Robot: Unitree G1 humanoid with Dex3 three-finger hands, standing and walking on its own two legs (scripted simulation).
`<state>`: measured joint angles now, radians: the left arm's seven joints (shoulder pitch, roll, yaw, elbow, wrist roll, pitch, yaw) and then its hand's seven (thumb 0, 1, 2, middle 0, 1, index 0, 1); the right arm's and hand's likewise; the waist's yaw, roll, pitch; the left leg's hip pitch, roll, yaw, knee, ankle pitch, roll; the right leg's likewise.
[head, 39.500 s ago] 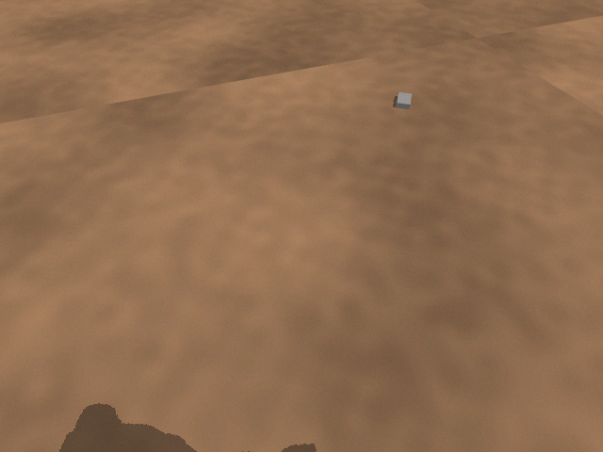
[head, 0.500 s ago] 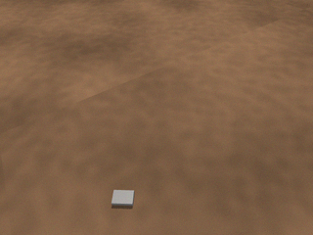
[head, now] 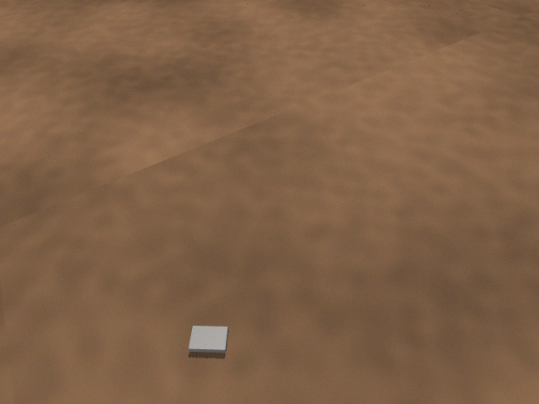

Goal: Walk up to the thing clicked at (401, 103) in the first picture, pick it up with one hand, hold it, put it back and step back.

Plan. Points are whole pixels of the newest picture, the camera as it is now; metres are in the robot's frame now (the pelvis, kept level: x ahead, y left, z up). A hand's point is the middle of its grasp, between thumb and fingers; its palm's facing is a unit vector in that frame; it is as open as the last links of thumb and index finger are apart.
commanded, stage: stand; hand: left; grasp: from above
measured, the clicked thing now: (209, 339) +0.46 +0.26 -0.77
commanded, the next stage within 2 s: step back in 0.48 s
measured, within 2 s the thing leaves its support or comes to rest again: neither
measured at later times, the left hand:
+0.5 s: hand out of the picture +0.07 +0.25 -0.16, palm faces -0.01 -0.94 -0.34, open 7.4 cm
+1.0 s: hand out of the picture +0.08 +0.30 -0.18, palm faces -0.08 -0.93 -0.35, open 7.4 cm
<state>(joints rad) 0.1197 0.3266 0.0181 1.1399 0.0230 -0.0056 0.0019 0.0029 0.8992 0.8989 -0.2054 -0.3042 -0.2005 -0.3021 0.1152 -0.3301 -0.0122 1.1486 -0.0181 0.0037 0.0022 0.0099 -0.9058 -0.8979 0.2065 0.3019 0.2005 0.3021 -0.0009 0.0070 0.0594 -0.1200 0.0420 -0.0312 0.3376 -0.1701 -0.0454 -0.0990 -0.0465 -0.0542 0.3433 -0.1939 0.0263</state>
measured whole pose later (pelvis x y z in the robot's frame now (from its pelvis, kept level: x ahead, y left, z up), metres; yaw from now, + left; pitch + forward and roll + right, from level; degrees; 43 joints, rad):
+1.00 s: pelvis -0.06 +0.06 -0.02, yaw -3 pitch +0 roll -1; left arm 0.06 0.38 0.06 0.90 0.01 0.06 0.03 0.00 0.90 0.90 -0.20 -0.30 -0.20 -0.30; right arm 0.12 -0.34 -0.04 0.92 -0.02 0.03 -0.02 0.01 -0.90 -0.90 0.21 0.30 0.20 0.30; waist -0.03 -0.04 0.20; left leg -0.29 -0.02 0.04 0.57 -0.28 0.06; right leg -0.41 0.08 0.12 1.01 -0.48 0.00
